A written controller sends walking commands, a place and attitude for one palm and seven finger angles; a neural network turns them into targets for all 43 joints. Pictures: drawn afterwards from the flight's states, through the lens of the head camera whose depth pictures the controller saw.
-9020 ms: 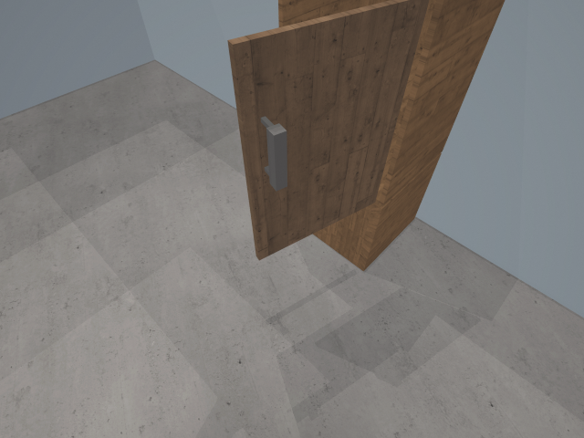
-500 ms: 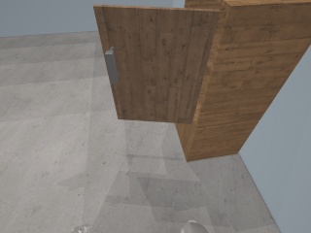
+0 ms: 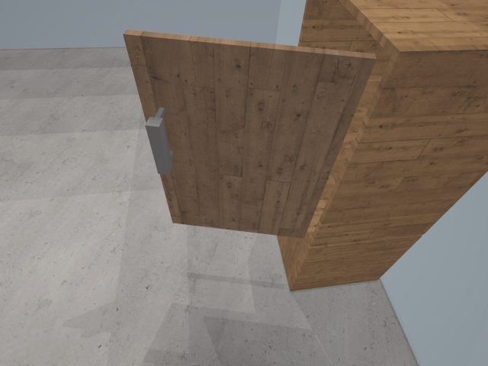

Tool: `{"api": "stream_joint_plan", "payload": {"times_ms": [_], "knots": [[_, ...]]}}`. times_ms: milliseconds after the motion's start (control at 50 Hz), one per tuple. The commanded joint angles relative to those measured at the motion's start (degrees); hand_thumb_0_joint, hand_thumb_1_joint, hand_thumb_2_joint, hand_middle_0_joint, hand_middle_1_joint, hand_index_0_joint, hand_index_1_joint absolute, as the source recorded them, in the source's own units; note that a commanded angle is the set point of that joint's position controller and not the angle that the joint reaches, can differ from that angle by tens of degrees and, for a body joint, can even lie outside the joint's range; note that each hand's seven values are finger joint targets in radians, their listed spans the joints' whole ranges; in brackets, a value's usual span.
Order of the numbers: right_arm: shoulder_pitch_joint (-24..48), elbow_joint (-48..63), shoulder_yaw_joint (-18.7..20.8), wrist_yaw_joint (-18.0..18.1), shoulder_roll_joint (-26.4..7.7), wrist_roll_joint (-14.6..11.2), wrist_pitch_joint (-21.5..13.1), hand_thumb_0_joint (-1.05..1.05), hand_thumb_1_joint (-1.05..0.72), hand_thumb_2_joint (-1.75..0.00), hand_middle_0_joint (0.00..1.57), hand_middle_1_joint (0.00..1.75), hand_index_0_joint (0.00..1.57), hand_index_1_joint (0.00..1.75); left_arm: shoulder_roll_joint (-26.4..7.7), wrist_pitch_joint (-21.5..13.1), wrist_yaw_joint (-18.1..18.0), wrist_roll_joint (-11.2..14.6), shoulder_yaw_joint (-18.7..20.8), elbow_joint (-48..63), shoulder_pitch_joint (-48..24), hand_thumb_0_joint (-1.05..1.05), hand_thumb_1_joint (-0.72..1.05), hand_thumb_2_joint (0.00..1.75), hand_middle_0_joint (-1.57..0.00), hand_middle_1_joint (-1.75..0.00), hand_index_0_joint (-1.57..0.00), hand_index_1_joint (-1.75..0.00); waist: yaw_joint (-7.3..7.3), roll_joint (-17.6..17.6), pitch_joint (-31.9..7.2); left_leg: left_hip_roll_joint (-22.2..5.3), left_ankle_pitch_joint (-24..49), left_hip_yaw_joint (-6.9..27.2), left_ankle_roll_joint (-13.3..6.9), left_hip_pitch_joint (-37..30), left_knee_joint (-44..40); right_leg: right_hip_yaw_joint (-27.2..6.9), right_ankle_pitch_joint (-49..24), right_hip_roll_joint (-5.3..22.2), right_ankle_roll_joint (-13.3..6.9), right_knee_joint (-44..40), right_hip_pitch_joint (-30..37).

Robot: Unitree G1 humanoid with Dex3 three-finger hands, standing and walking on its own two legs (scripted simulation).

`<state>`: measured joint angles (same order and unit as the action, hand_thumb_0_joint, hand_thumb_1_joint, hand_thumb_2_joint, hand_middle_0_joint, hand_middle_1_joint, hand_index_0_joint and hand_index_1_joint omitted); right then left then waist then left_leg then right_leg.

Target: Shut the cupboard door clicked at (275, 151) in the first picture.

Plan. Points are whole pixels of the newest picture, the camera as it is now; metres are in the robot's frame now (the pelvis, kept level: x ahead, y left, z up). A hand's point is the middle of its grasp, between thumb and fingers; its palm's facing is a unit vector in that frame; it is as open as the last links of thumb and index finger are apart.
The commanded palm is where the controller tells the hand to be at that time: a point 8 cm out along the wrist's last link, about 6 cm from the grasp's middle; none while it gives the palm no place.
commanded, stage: come to a stop and stand still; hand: left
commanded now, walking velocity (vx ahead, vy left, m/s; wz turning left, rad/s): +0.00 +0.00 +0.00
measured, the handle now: (163, 141) +0.53 +0.22 +0.04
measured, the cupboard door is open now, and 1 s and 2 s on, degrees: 76 76 76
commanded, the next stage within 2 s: look again from close up in 1.68 s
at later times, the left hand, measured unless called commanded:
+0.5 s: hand out of the picture +0.10 +0.17 -0.17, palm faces +0.02 -0.96 -0.27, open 7.4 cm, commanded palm none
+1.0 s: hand out of the picture +0.05 +0.19 -0.18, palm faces +0.05 -0.98 -0.19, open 7.4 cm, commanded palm none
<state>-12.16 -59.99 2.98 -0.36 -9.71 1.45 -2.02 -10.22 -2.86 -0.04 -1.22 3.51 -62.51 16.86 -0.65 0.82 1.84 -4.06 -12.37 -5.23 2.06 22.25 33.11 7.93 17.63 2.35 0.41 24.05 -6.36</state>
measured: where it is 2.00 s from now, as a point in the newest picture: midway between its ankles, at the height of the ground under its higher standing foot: outside the picture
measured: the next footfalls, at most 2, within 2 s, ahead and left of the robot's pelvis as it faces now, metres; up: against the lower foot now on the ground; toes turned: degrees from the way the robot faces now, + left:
left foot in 0.02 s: +0.12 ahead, +0.12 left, +0.00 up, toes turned +6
right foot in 0.42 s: +0.08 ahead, -0.14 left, +0.00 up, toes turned -4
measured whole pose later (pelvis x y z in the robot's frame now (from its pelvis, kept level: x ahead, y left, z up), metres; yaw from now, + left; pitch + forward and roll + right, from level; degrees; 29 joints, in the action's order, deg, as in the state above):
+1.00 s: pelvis +0.03 +0.00 +0.00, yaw +0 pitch -1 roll +0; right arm -11.9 -60.6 0.9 1.5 -8.8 1.2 1.5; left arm -11.7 2.3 -0.7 -1.1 2.0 -61.9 13.4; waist -2.1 2.7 2.6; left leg 0.6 -16.6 -3.0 -1.3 9.2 26.1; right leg 2.0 13.2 3.4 1.9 26.9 -13.0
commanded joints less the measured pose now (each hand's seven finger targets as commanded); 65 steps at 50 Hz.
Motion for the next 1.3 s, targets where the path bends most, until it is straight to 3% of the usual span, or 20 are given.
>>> {"api": "stream_joint_plan", "payload": {"times_ms": [0, 20, 40, 100, 260, 340, 380, 400, 420, 440, 520, 620, 740, 780, 800, 820, 840, 960, 1060, 1280], "knots": [[-15.6, -1.4, 1.4, 0.5, -9.5, 0.8, -1.6, 0.0, -0.9, -0.9, 0.2, 0.3, 0.2, 0.3, -3.0, -0.2, -0.2, 0.5, 0.1, 3.3, 1.6, 0.0, 0.9, 0.9, -0.2, -0.3, -0.2, -0.3, 4.98, -13.9, -3.9, -10.5, 11.3, 14.6, -6.1, -24.5, -10.5, 0.1, 4.5, 1.9, -2.0, 15.8, -19.8], [-17.3, -1.1, 1.6, 1.4, -11.7, 0.8, -1.0, 0.0, -0.9, -0.9, 0.2, 0.3, 0.2, 0.3, -1.9, 0.1, -0.5, 0.8, -0.7, 4.4, 0.9, 0.0, 0.9, 0.9, -0.2, -0.3, -0.2, -0.3, 5.52, -16.2, -5.7, -19.0, 21.0, 24.1, -12.3, -24.5, -15.0, -0.5, 17.7, -1.1, -0.6, 28.1, -22.6], [-13.6, 0.1, 0.9, 2.0, -11.2, 0.7, -0.4, 0.0, -0.9, -0.9, 0.2, 0.3, 0.2, 0.3, -1.7, 0.5, -1.0, 0.6, -1.1, 4.5, 0.3, 0.0, 0.9, 0.9, -0.2, -0.3, -0.2, -0.3, 3.87, -8.5, -3.5, -19.8, 27.4, 22.0, -14.3, -18.3, -14.3, -5.5, 17.6, 1.1, -1.0, 31.6, -19.9], [-3.8, 1.9, -1.3, 3.5, -7.2, 0.1, -0.3, 0.0, -0.9, -0.9, 0.2, 0.3, 0.2, 0.3, -1.9, 2.5, -1.6, 0.9, -1.3, 1.3, 2.3, 0.0, 0.9, 0.9, -0.2, -0.3, -0.2, -0.3, 0.6, -9.7, -1.1, -15.5, 46.0, 12.7, -11.6, -10.5, -13.4, -8.0, 13.0, 3.3, 0.9, 28.1, -13.0], [0.0, 3.3, 1.7, 4.0, -11.0, 0.1, 2.8, 0.0, -0.9, -0.9, 0.2, 0.3, 0.2, 0.3, -4.0, 5.9, -1.4, 0.2, 0.6, 5.8, 0.6, 0.0, 0.9, 0.9, -0.2, -0.3, -0.2, -0.3, 0.9, -9.4, -3.7, -15.8, 36.6, 10.1, -12.9, -12.0, -11.2, -6.4, 10.8, -0.3, 0.5, 27.4, -14.7], [2.9, 4.4, 2.4, 3.3, -11.5, -0.1, 3.3, 0.0, -0.9, -0.9, 0.2, 0.3, 0.2, 0.3, -3.6, 5.1, -1.3, 0.3, 0.7, 6.7, 2.7, 0.0, 0.9, 0.9, -0.2, -0.3, -0.2, -0.3, -0.75, -11.5, -6.0, -12.8, 28.5, 8.1, -9.8, -11.3, -7.9, -4.7, 0.2, -0.7, 0.2, 12.9, -7.8], [1.7, 4.9, 2.3, 2.6, -8.6, -0.9, 3.6, 0.0, -0.9, -0.9, 0.2, 0.3, 0.2, 0.3, -6.8, 3.9, -1.6, -0.4, 1.1, 6.9, 3.8, 0.0, 0.9, 0.9, -0.2, -0.3, -0.2, -0.3, -1.23, -0.3, -5.9, -5.6, 10.8, 4.8, -4.7, -6.3, 0.2, -11.2, -16.9, 3.8, -1.1, -2.0, -1.7], [0.7, 5.7, 1.7, 1.9, -4.5, -1.3, 4.0, 0.0, -0.9, -0.9, 0.2, 0.3, 0.2, 0.3, -11.9, 3.3, -1.9, -0.9, 1.7, 7.4, 1.8, 0.0, 0.9, 0.9, -0.2, -0.3, -0.2, -0.3, -0.34, 15.1, -4.2, 3.1, -12.9, -0.9, -0.7, 0.8, 8.4, -24.8, -26.8, 16.3, -6.0, -6.1, -1.2], [2.8, 6.2, 1.6, 1.6, -5.4, -1.3, 5.0, 0.0, -0.9, -0.9, 0.2, 0.3, 0.2, 0.3, -12.8, 3.0, -1.8, -0.4, 1.2, 7.9, 1.2, 0.0, 0.9, 0.9, -0.2, -0.3, -0.2, -0.3, -2.02, 13.7, -3.2, 3.6, -23.5, 4.3, -0.6, -1.1, 18.0, -26.5, -24.7, 21.9, -11.2, -8.9, -8.8], [2.8, 5.6, 1.6, 1.1, -4.9, -1.1, 5.5, 0.0, -0.9, -0.9, 0.2, 0.3, 0.2, 0.3, -12.1, 2.9, -1.8, -0.4, 0.6, 8.7, -1.8, 0.0, 0.9, 0.9, -0.2, -0.3, -0.2, -0.3, -0.47, 8.1, -1.2, 3.6, -20.0, 6.8, -0.8, -1.2, 23.3, -23.5, -15.2, 19.2, -11.8, -9.9, -12.8], [1.3, 3.9, 1.5, 1.0, -5.9, -0.8, 5.1, 0.0, -0.9, -0.9, 0.2, 0.3, 0.2, 0.3, -9.6, 2.1, -2.0, 0.0, 0.5, 8.3, -3.5, 0.0, 0.9, 0.9, -0.2, -0.3, -0.2, -0.3, -0.04, 9.1, -1.2, 3.2, -13.8, 7.1, 0.6, 3.9, 24.7, -18.8, -30.0, 14.7, -9.8, -5.3, -3.4], [2.7, 4.6, 0.8, 0.8, -5.4, -1.0, 4.3, 0.0, -0.9, -0.9, 0.2, 0.3, 0.2, 0.3, -11.6, 1.9, -2.4, -0.2, 1.5, 6.9, 0.7, 0.0, 0.9, 0.9, -0.2, -0.3, -0.2, -0.3, -2.99, 7.5, -4.7, 3.8, -15.4, 5.3, 1.6, 3.8, 13.4, -19.4, -38.7, 16.5, -11.0, -3.1, 7.5], [-3.4, 2.6, 0.2, 1.1, -4.0, -1.1, 3.5, 0.0, -0.9, -0.9, 0.2, 0.3, 0.2, 0.3, -11.7, 2.5, -2.1, 0.1, 1.4, 6.1, -2.9, 0.0, 0.9, 0.9, -0.2, -0.3, -0.2, -0.3, 0.02, 8.8, -4.3, 5.3, -2.9, 2.1, 0.8, -11.7, -8.3, -16.5, -25.8, 12.7, -7.3, -1.4, -2.1], [-5.8, 1.8, 0.4, 1.3, -6.4, -0.8, 2.6, 0.0, -0.9, -0.9, 0.2, 0.3, 0.2, 0.3, -8.4, 2.9, -1.8, 0.7, 0.6, 6.8, -4.2, 0.0, 0.9, 0.9, -0.2, -0.3, -0.2, -0.3, 1.0, 1.1, -4.5, -0.2, 3.7, 6.4, -1.4, -19.3, -13.5, -12.5, -11.3, 7.3, -3.2, 2.5, -10.0], [-4.2, 2.5, 0.7, 1.5, -9.0, -0.4, 2.3, 0.0, -0.9, -0.9, 0.2, 0.3, 0.2, 0.3, -6.0, 3.3, -1.5, 0.9, 0.0, 6.8, -3.6, 0.0, 0.9, 0.9, -0.2, -0.3, -0.2, -0.3, 0.03, -7.6, -4.0, -7.0, 7.3, 14.0, -4.6, -16.0, -14.9, -8.8, -3.5, 3.2, -0.7, 4.4, -10.8], [-1.7, 3.2, 0.6, 1.7, -10.5, -0.2, 2.7, 0.0, -0.9, -0.9, 0.2, 0.3, 0.2, 0.3, -4.9, 3.5, -1.5, 0.7, -0.3, 6.4, -3.7, 0.0, 0.9, 0.9, -0.2, -0.3, -0.2, -0.3, -0.67, -9.3, -2.7, -10.5, 5.2, 15.0, -7.1, -9.4, -17.0, -5.9, 1.0, 2.1, 0.4, 4.9, -6.3], [0.5, 3.6, 0.2, 1.7, -10.5, 0.0, 3.0, 0.0, -0.9, -0.9, 0.2, 0.3, 0.2, 0.3, -4.6, 3.6, -1.4, 0.3, -0.4, 6.0, -3.1, 0.0, 0.9, 0.9, -0.2, -0.3, -0.2, -0.3, -1.64, -5.1, -1.0, -8.9, -2.9, 12.7, -6.6, -4.0, -17.0, -6.5, 0.3, 1.6, 0.2, 3.6, -2.7], [-1.1, 2.0, -0.7, 2.2, -7.8, -0.6, 2.2, 0.0, -0.9, -0.9, 0.2, 0.3, 0.2, 0.3, -5.3, 3.8, -1.0, 0.1, -1.2, 2.8, -2.8, 0.0, 0.9, 0.9, -0.2, -0.3, -0.2, -0.3, -0.76, -6.0, 3.3, -3.8, -2.9, 10.3, -4.0, -5.9, -19.4, -7.5, -6.2, 1.9, -0.6, 0.6, -3.6], [-3.4, 0.7, -1.0, 2.3, -6.9, -0.8, 1.5, 0.0, -0.9, -0.9, 0.2, 0.3, 0.2, 0.3, -5.1, 3.1, -1.2, 0.2, -1.7, 1.2, -1.6, 0.0, 0.9, 0.9, -0.2, -0.3, -0.2, -0.3, -0.17, -1.3, 1.1, -2.6, 1.8, 8.5, -3.5, -9.8, -17.4, -8.9, -9.6, 3.0, -0.7, -1.8, -3.1], [-6.6, -2.4, -1.6, 2.9, -5.2, -0.9, 0.8, 0.0, -0.9, -0.9, 0.2, 0.3, 0.2, 0.3, -4.4, 2.6, -1.8, 0.6, -2.0, -0.5, -0.2, 0.0, 0.9, 0.9, -0.2, -0.3, -0.2, -0.3, 0.3, -2.2, 0.3, -1.9, 16.1, 6.1, -2.6, -14.2, -13.8, -9.0, -17.6, 3.8, -1.3, -1.0, -2.1]]}}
